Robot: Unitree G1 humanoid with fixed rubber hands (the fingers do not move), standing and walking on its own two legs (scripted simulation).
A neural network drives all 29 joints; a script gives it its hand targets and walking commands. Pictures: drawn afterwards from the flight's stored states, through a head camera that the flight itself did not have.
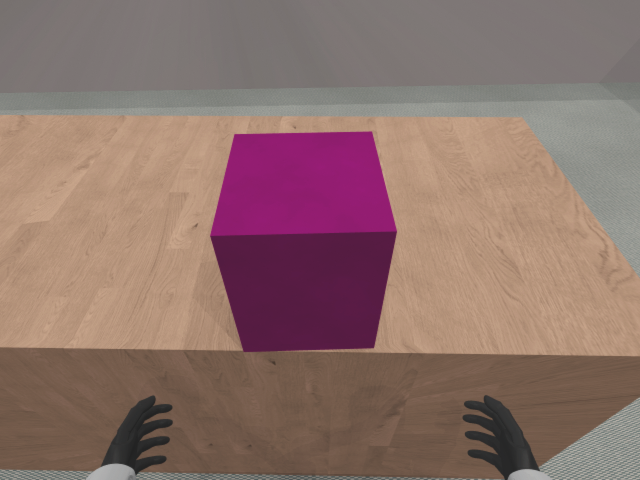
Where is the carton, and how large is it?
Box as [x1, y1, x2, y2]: [210, 132, 396, 351]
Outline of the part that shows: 371,132 234,134 210,236 244,351 373,347 396,229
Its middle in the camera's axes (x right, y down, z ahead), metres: -0.02 +0.00 +0.57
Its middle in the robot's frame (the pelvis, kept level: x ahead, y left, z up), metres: +0.42 +0.04 +0.06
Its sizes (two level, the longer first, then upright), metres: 0.210 0.200 0.250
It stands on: a pedestal, 0.71 m high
